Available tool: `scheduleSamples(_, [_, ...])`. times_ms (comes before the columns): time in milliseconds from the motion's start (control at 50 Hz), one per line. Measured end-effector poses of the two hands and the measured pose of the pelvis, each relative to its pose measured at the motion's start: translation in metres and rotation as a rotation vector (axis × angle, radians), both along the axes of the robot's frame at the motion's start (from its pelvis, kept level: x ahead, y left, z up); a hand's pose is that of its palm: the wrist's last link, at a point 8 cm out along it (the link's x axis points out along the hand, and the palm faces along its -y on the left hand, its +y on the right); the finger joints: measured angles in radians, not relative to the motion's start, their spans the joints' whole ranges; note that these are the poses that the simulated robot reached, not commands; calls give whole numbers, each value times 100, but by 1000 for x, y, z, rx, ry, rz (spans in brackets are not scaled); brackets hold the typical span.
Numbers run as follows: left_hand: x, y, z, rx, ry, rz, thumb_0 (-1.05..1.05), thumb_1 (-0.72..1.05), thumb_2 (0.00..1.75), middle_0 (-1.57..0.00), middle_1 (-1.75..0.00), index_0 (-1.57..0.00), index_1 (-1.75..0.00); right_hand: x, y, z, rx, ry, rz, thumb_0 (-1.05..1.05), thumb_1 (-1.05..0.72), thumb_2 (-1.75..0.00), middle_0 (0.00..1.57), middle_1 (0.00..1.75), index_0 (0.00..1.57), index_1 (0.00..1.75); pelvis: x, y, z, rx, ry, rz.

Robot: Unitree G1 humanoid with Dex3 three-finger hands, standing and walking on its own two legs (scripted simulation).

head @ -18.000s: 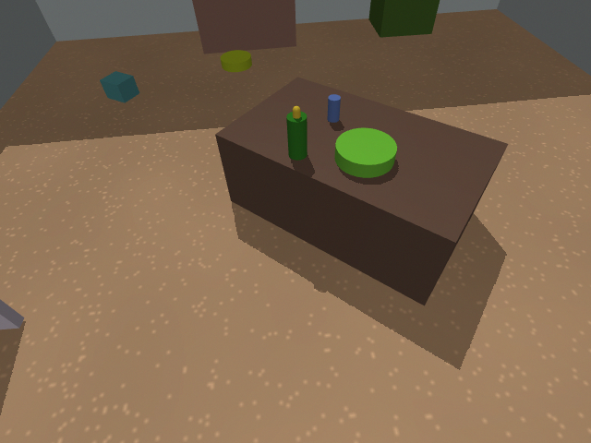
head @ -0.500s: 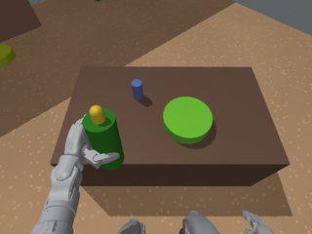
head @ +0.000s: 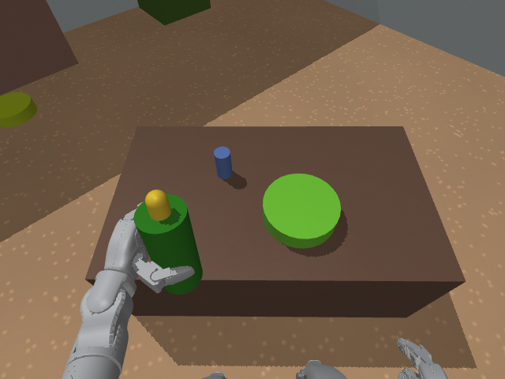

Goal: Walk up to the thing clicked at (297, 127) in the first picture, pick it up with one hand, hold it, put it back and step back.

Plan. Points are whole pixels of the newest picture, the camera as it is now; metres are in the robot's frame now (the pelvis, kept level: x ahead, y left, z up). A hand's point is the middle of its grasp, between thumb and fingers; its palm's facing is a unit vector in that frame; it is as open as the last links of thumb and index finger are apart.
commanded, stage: hold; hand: left
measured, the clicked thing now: (170, 240) +0.32 +0.14 +0.04
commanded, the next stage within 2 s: none
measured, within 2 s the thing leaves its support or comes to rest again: neither
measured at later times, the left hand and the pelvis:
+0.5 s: hand (165, 249) +0.31 +0.15 +0.04, palm faces -0.16 -0.99 -0.01, open 10.6 cm; pelvis +0.00 +0.00 +0.01, yaw +0 degrees
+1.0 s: hand (155, 252) +0.30 +0.16 +0.05, palm faces -0.16 -0.99 -0.01, open 10.6 cm; pelvis +0.00 +0.00 +0.02, yaw +0 degrees
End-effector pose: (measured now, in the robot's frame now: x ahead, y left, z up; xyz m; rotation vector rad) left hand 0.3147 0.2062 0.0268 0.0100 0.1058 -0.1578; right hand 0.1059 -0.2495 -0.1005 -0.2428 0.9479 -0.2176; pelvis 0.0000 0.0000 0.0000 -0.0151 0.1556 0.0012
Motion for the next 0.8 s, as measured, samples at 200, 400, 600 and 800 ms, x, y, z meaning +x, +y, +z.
scheduleSamples(200, [-7,-3,6,4,-1,-3,2,-49,95,-77,-112,-73,-109,4,0,5,7,-20,2,1,-91,-89,20,30,21,30,0,-3,5,2,-23,1])
scheduleSamples(400, [-13,-2,13,6,-10,-4,2,-48,95,-76,-113,-73,-109,5,1,9,12,-34,3,1,-90,-89,20,30,21,30,-1,-3,8,4,-44,0])
scheduleSamples(600, [-17,0,18,8,-12,-1,2,-48,95,-76,-113,-73,-110,7,2,14,12,-48,3,1,-91,-90,20,30,21,30,-1,-1,12,3,-58,0])
scheduleSamples(800, [-20,5,23,9,-15,-1,2,-48,95,-76,-113,-73,-110,9,5,17,15,-62,7,1,-91,-90,20,30,21,30,0,0,14,3,-68,0])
